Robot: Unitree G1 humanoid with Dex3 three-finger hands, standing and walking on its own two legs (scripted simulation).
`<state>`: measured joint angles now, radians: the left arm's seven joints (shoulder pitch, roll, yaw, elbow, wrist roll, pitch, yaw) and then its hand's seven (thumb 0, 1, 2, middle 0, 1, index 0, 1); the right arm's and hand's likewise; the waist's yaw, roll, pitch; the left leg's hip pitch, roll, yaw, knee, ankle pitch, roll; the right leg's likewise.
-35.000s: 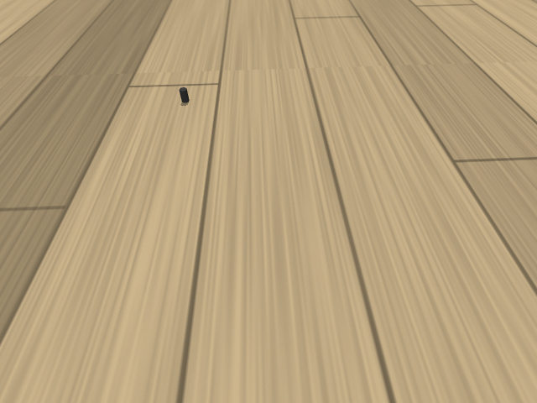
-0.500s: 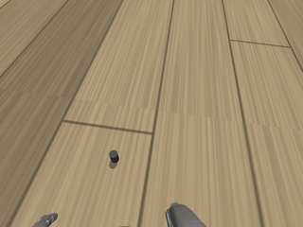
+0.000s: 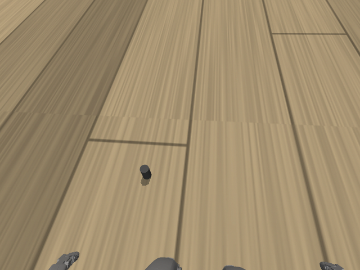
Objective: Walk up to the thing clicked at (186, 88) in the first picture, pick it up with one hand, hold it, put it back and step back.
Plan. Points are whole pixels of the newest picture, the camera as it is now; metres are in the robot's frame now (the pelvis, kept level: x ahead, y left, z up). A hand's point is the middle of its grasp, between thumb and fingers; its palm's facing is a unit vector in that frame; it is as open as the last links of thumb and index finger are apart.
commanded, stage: step back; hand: left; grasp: from above
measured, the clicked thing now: (145, 172) +0.68 +0.29 -0.72
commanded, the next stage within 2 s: none
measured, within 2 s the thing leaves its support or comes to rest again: neither
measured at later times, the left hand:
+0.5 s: hand out of the picture -0.08 +0.28 -0.16, palm faces -0.05 -0.92 -0.39, open 7.3 cm
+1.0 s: hand out of the picture -0.23 +0.27 -0.15, palm faces +0.04 -0.92 -0.39, open 7.3 cm
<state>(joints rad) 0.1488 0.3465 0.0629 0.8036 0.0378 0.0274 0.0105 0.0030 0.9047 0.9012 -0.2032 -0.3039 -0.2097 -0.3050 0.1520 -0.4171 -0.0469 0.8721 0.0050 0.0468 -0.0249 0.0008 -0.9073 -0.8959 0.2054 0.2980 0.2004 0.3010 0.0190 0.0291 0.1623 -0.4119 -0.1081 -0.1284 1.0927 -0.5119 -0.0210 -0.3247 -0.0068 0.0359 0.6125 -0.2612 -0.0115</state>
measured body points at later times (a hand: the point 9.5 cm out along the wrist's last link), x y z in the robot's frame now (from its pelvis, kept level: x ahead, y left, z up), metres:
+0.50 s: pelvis -0.17 +0.00 +0.00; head -0.10 +0.02 +0.44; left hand -0.08 +0.32 -0.13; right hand -0.04 -0.31 -0.10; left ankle -0.07 +0.12 -0.73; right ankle -0.22 -0.14 -0.70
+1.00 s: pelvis -0.35 -0.01 +0.00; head -0.29 +0.01 +0.44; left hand -0.23 +0.31 -0.12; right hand -0.27 -0.32 -0.12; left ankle -0.34 +0.11 -0.73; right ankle -0.30 -0.14 -0.67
